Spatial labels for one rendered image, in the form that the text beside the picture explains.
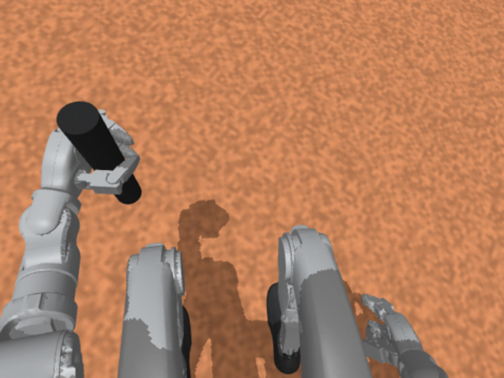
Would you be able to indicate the left robot arm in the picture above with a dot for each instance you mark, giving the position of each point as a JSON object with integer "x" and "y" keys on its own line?
{"x": 36, "y": 327}

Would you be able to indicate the right robot foot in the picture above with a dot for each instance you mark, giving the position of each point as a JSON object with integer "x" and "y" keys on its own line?
{"x": 285, "y": 363}

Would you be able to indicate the right robot hand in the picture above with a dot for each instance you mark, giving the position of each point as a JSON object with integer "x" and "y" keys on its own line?
{"x": 384, "y": 343}

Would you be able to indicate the can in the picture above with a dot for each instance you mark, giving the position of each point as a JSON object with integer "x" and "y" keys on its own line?
{"x": 83, "y": 125}

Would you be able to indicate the left robot hand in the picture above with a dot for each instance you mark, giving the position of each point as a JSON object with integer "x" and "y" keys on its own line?
{"x": 64, "y": 168}

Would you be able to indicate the right robot arm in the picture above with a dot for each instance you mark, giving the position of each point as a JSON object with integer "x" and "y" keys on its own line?
{"x": 418, "y": 364}

